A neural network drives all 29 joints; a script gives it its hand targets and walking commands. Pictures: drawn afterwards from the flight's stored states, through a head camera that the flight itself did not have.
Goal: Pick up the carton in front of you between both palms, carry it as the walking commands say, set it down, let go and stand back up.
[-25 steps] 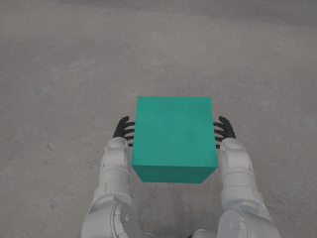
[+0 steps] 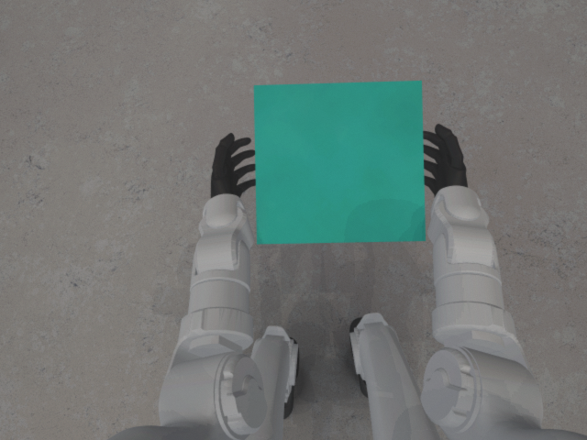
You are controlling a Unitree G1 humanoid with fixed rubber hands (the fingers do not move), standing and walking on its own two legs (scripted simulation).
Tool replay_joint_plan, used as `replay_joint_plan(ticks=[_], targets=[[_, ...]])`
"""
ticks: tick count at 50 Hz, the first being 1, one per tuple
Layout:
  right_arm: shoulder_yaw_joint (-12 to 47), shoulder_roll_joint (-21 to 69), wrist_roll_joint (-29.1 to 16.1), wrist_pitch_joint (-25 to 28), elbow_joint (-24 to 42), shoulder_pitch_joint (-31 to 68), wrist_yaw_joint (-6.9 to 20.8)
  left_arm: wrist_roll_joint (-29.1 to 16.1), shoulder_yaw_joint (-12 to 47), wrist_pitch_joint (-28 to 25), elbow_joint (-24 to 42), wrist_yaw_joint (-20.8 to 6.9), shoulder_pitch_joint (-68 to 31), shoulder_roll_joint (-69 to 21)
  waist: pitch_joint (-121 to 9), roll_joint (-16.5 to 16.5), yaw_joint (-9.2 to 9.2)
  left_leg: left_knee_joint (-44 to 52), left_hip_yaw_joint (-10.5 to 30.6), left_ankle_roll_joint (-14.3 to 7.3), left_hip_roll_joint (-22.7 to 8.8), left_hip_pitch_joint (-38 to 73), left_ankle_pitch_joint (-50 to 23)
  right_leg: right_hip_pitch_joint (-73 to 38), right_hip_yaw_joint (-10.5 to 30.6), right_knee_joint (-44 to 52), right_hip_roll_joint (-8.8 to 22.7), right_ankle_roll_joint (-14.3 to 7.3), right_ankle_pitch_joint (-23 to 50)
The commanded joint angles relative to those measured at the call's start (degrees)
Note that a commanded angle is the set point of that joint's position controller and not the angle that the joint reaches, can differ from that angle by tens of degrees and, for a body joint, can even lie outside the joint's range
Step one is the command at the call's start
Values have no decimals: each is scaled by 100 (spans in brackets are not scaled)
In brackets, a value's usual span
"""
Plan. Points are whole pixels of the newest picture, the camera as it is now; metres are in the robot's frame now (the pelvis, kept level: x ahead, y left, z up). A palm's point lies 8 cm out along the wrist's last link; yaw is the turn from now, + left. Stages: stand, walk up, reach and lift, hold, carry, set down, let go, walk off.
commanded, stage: set down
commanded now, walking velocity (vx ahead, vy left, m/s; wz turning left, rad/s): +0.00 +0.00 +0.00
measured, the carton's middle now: (331, 175) +0.47 -0.04 -0.15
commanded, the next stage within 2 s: none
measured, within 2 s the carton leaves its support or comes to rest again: rests again in 1.78 s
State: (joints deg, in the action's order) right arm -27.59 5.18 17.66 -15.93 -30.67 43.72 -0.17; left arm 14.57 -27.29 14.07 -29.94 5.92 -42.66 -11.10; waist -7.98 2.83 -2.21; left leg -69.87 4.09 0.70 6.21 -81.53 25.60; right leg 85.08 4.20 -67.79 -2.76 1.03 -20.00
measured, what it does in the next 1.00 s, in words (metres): lowers itself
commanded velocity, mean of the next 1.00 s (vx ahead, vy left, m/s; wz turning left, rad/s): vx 0.00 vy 0.00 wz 0.00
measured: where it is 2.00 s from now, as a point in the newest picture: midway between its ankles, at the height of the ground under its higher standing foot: (326, 382)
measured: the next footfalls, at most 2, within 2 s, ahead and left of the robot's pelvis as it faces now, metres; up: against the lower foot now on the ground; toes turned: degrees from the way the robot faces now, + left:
none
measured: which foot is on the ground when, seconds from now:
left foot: down 0.00-1.00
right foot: down 0.00-1.00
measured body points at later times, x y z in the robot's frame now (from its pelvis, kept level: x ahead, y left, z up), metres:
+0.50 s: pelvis -0.03 -0.01 -0.13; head +0.27 -0.05 +0.21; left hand +0.48 +0.08 -0.23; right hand +0.47 -0.22 -0.24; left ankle +0.04 +0.12 -0.61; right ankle +0.08 -0.12 -0.61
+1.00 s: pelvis -0.04 -0.01 -0.22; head +0.33 -0.06 +0.03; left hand +0.52 +0.06 -0.39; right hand +0.50 -0.24 -0.39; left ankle +0.04 +0.12 -0.61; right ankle +0.08 -0.12 -0.61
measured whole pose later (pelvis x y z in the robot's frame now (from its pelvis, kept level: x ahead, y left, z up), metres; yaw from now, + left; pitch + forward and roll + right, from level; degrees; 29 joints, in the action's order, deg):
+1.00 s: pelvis -0.04 -0.01 -0.22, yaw +5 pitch +42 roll +5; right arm -20.1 -14.3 7.4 -17.0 -47.8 79.3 -2.7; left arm 3.8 -21.7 13.6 -48.6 12.8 -79.9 4.5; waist 13.9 4.2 -6.6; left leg -116.3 1.4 5.1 11.4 -122.9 36.4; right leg 128.4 4.9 -115.6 -5.2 1.6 -29.1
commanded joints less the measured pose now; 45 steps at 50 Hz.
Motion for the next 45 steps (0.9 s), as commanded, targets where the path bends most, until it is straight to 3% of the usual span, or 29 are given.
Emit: replay_joint_plan(ticks=[1, 18, 34, 45], targets=[[3122, 4920, -609, 15, -804, 2864, 1690, -561, 3306, 60, -752, -1560, -3204, -5076, -4540, -109, -202, 485, -254, 184, 343, 1243, -1324, -2843, -453, -27, -451, -89, 1564], [3102, 4308, -1067, 105, -989, 4292, 1327, -975, 3266, -159, -810, -978, -4895, -4462, -5893, -239, -388, -1425, -623, 277, 623, -408, -940, -1753, -577, -1694, -518, 126, 1587], [2810, 3666, -1242, -4, -1350, 5750, 1191, -1077, 2589, -126, -1375, -875, -6434, -3702, -5461, -424, -490, -2764, -933, 170, 683, -1980, -96, -1206, -609, -2829, -426, 189, 1032], [2955, 3116, -1614, 66, -1366, 6557, 1229, -1524, 2795, -188, -1458, -810, -7280, -3285, -5393, -389, -665, -3641, -1020, 135, 675, -2173, -191, -1021, -664, -3720, -316, 156, 1372]])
